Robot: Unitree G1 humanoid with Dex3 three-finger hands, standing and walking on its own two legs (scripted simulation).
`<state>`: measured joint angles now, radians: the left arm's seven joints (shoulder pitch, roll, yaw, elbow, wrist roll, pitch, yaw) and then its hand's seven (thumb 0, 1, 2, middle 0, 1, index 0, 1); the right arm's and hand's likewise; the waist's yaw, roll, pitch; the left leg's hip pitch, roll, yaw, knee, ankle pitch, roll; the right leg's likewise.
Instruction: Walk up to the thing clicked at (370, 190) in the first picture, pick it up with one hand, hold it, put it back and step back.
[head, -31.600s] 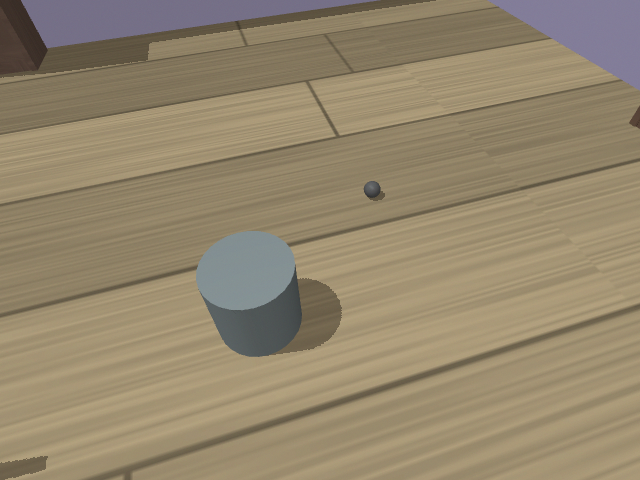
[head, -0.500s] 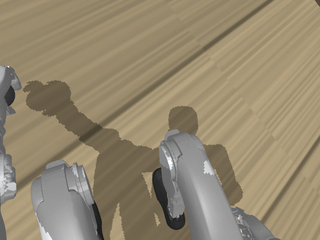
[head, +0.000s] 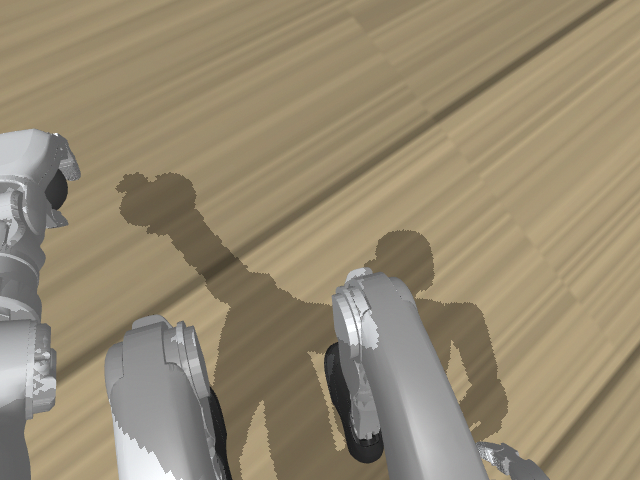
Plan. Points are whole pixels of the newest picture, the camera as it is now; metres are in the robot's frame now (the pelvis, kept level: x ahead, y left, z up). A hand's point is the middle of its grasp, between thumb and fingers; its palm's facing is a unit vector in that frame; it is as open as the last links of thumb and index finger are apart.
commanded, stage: lift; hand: left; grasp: from above
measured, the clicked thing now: (31, 187) +0.50 +0.29 -0.15
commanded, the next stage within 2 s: hold in 1.46 s
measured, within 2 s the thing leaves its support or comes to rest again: neither
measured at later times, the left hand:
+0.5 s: hand out of the picture +0.41 +0.29 +0.03, palm faces -0.43 -0.10 -0.89, open 8.1 cm
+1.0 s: hand out of the picture +0.34 +0.26 +0.22, palm faces -0.45 -0.12 -0.88, open 8.1 cm
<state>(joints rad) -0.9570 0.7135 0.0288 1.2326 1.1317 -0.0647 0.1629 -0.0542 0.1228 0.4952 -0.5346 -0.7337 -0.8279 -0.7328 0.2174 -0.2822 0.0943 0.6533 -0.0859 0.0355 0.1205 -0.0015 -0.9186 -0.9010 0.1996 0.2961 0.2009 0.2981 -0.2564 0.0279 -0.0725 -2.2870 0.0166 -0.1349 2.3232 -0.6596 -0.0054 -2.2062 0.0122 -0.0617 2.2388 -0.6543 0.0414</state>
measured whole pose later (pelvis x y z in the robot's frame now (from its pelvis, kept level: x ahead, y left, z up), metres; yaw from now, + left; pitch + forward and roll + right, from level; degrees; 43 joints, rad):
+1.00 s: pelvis +0.02 +0.00 +0.30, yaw +6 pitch +18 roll -2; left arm -0.37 0.44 -0.16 0.80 0.98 0.01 0.10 -0.04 0.11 0.55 -0.52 -0.76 -0.84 -0.76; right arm 0.23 -0.24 -0.02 0.72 0.04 0.00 -0.05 0.00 -0.90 -0.90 0.20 0.30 0.20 0.30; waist -0.09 0.05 -0.15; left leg -1.12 0.04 -0.03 1.30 -0.50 -0.01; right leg -1.10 0.00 -0.01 1.27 -0.49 0.02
